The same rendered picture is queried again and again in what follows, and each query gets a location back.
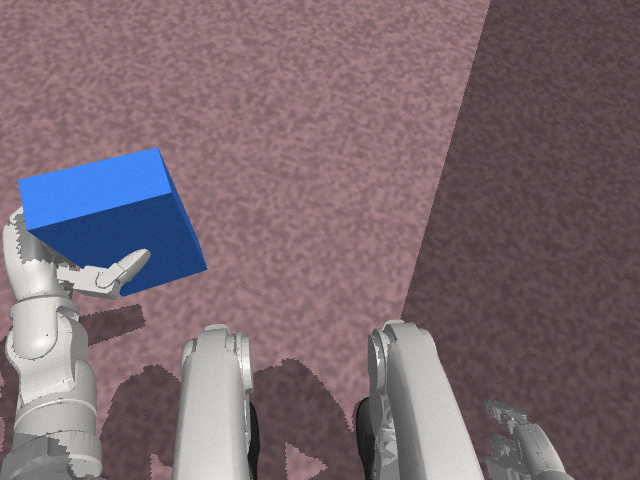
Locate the left robot arm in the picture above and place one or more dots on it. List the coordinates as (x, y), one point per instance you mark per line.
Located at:
(55, 422)

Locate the left robot hand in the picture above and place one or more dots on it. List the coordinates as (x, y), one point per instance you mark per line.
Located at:
(34, 268)

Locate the right robot foot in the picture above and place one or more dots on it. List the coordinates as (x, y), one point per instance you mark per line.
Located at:
(365, 438)

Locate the right robot hand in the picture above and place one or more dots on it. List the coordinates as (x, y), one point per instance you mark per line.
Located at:
(529, 454)

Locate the carton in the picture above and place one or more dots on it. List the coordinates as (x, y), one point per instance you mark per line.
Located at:
(98, 213)

